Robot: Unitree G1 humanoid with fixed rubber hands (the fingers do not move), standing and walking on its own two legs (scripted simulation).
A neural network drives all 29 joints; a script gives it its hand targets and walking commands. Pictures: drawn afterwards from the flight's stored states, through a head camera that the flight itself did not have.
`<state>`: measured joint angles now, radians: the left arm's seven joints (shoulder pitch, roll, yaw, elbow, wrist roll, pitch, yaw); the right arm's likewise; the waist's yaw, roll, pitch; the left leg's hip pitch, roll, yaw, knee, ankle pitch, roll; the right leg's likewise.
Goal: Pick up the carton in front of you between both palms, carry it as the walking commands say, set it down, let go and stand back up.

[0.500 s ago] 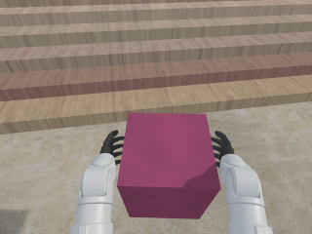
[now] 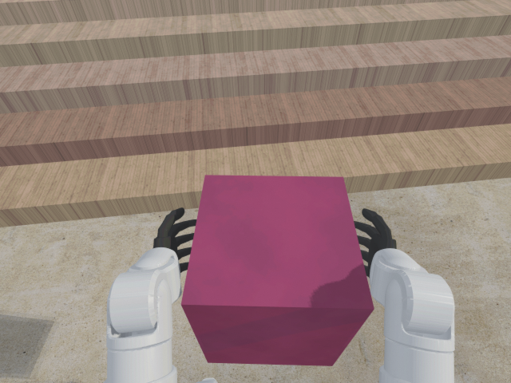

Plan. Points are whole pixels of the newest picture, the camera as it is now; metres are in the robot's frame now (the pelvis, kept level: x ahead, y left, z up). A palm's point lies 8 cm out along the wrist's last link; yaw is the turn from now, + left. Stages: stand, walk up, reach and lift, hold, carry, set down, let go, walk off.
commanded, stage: carry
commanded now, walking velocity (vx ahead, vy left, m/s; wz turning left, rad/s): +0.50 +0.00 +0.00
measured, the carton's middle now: (271, 275) +0.28 +0.00 +0.02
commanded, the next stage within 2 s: none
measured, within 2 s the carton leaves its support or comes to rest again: neither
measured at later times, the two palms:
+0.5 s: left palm (192, 123) +0.60 +0.18 +0.08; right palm (332, 126) +0.59 -0.12 +0.09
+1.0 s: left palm (218, 18) +1.00 +0.16 +0.15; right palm (323, 19) +1.00 -0.14 +0.15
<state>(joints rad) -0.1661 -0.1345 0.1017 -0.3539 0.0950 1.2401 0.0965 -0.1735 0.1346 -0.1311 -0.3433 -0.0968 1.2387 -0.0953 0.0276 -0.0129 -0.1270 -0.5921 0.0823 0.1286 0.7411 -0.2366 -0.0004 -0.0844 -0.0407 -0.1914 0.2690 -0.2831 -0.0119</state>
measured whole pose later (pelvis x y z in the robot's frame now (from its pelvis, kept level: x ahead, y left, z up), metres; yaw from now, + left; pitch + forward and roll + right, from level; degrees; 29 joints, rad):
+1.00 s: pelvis +0.66 +0.01 -0.01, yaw -1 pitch +5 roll +0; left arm -0.61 -0.05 0.19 -0.19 0.06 1.32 0.12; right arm -0.62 0.02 -0.20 -0.20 -0.08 1.34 -0.11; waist 0.03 0.02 -0.05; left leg -0.65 0.09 0.11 0.69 -0.11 0.04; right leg -0.10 -0.02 -0.21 0.35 -0.33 -0.03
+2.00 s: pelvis +1.39 +0.00 +0.13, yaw +1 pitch +4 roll +4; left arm -0.89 0.02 0.28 0.07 0.00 1.29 0.15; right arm -0.86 0.01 -0.29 -0.01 -0.14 1.32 -0.11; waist 0.11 -0.02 -0.03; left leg -1.11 0.03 0.16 1.47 -0.42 0.13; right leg -0.03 -0.01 -0.07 0.30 -0.34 -0.07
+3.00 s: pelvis +1.89 +0.01 +0.37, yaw -4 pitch +4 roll -1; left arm -0.65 -0.10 0.32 0.07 0.17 1.18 0.08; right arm -0.66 0.02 -0.20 0.16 -0.03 1.16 -0.15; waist -0.18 0.06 0.12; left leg -0.39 -0.07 0.14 0.56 -0.24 0.15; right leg -0.70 0.05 0.04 1.45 -0.42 -0.02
